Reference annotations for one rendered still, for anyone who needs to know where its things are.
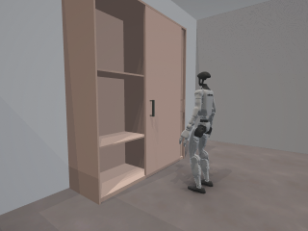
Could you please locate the robot right upper arm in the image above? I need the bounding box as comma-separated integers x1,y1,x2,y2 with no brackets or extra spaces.
212,91,216,112

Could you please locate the robot left upper arm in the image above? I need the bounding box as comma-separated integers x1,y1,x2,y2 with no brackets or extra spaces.
194,90,204,114

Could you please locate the robot right forearm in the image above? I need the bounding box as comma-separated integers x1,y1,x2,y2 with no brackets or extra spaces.
208,110,216,126

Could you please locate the left robot foot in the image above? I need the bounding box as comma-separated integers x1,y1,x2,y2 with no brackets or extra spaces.
188,185,206,194

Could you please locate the wardrobe door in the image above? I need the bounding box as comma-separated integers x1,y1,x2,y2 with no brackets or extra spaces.
180,30,184,156
143,6,182,175

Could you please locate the robot left thigh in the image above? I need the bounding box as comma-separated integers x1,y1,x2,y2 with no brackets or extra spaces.
188,126,204,162

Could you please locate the handle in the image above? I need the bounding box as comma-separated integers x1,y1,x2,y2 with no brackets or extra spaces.
182,99,185,113
149,100,155,116

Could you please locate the left robot hand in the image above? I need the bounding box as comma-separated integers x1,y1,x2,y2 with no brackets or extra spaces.
179,129,191,147

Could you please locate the robot left forearm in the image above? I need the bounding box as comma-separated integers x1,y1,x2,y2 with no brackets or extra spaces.
186,107,199,131

